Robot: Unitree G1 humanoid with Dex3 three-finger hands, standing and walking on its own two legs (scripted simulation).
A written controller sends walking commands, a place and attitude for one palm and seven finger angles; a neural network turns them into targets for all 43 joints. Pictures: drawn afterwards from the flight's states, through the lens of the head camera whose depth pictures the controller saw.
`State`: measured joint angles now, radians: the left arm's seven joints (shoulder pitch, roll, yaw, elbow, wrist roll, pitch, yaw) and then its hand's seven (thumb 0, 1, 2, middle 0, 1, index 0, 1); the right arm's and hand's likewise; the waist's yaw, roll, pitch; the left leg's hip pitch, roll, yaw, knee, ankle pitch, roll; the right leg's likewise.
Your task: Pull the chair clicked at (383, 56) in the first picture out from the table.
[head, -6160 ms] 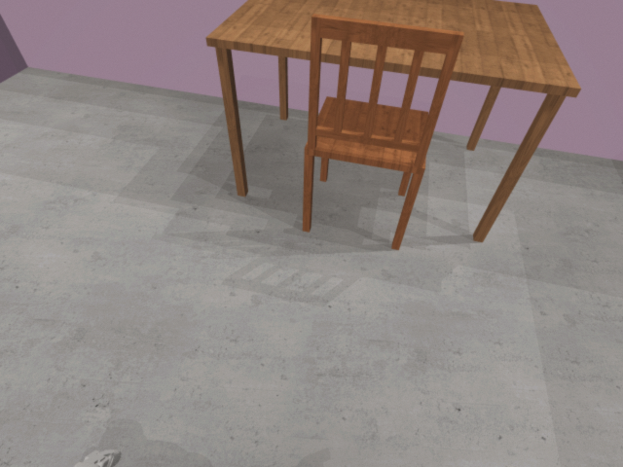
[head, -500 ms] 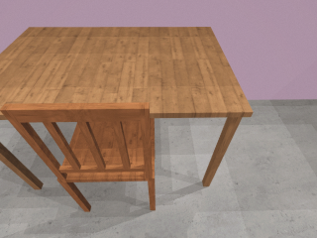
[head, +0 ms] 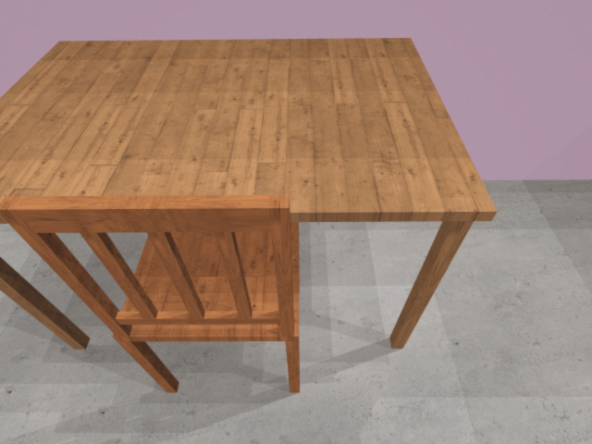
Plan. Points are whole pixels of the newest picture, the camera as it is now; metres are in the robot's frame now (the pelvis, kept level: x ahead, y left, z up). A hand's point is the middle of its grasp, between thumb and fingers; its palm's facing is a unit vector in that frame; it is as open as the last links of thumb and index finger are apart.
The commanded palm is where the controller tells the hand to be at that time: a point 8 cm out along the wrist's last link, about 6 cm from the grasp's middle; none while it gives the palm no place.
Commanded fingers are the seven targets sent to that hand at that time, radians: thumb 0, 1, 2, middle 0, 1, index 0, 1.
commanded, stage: look again from close up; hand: left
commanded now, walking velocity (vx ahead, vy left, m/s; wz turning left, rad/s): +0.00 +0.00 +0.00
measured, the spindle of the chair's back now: (180, 278) +0.41 +0.24 -0.09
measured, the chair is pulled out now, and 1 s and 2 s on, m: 0.00 0.00 0.00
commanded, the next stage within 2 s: raise the hand toward the chair's back in 1.00 s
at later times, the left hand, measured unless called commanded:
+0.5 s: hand out of the picture +0.06 +0.23 -0.17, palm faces -0.03 -0.97 -0.23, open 7.4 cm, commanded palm none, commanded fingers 0.00 0.90 0.90 -0.20 -0.30 -0.20 -0.30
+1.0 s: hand out of the picture -0.02 +0.23 -0.17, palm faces -0.05 -0.98 -0.18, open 7.4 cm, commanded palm none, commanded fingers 0.00 0.90 0.90 -0.20 -0.30 -0.20 -0.30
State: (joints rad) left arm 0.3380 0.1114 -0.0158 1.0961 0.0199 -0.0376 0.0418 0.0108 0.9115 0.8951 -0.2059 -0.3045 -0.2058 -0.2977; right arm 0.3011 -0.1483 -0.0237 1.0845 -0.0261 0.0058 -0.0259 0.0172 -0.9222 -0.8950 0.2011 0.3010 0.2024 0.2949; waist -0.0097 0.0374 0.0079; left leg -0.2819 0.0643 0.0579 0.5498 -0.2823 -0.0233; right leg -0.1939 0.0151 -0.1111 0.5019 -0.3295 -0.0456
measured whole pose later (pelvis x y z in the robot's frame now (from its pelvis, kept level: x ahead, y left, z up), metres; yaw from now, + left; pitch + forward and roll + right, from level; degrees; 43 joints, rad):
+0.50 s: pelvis +0.01 +0.04 +0.00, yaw -2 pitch +0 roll +0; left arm 0.25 0.19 -0.01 1.01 0.02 -0.01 0.04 0.01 0.91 0.90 -0.20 -0.30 -0.20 -0.30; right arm 0.18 -0.16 -0.01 1.06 -0.01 -0.02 -0.02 0.00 -0.91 -0.89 0.20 0.30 0.20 0.30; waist 0.01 -0.02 0.02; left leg -0.20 0.00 0.12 0.48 -0.28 0.04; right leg -0.15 -0.05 -0.05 0.48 -0.32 0.02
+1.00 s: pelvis -0.01 +0.06 +0.01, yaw -3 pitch +0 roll +0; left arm 0.32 0.16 -0.02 1.09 0.02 -0.01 0.04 0.01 0.91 0.90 -0.20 -0.30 -0.20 -0.30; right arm 0.27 -0.13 0.00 1.16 -0.01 -0.02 -0.02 0.00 -0.91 -0.89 0.20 0.30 0.20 0.29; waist 0.00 -0.02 0.04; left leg -0.20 -0.02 0.14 0.42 -0.22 0.07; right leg -0.17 -0.07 -0.03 0.44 -0.26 0.05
